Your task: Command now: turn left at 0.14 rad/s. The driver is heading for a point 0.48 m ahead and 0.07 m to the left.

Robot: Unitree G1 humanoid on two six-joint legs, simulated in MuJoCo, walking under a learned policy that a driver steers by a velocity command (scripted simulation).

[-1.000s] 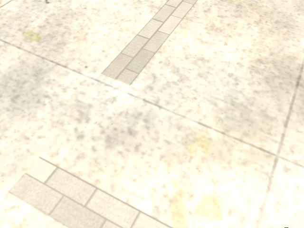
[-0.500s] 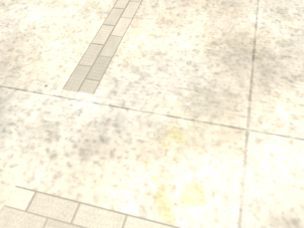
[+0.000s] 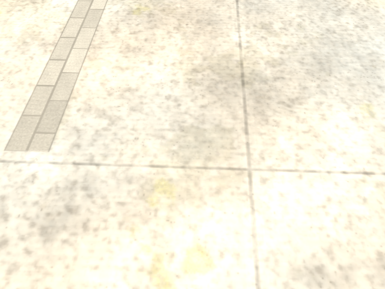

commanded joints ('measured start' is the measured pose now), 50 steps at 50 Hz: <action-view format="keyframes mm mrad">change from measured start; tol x32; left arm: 1 82 142 38 -30 17 -25 9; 50 -12 77 54 -35 -54 -37 -22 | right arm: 1 -107 -173 -28 -98 5 -21 5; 50 66 -160 -58 -54 7 -76 -11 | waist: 1 84 146 -64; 15 30 -230 -76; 26 8 -154 -118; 29 17 305 -177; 50 -48 77 31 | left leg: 1 -3 163 -216 -121 271 151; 11 -66 77 -287 -7 219 135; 17 -370 10 -67 687 -355 -21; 26 -38 -24 147 59 6 6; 29 276 409 -433 -100 768 324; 39 181 282 -216 -344 -232 252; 50 246 308 13 -417 -71 236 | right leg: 1 51 -55 -9 -50 -2 33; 16 147 -516 290 -201 546 -301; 22 144 -347 -66 -155 562 -182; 27 34 -319 -166 46 362 -69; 29 -355 -127 -198 469 -426 101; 50 -436 -214 -87 265 67 68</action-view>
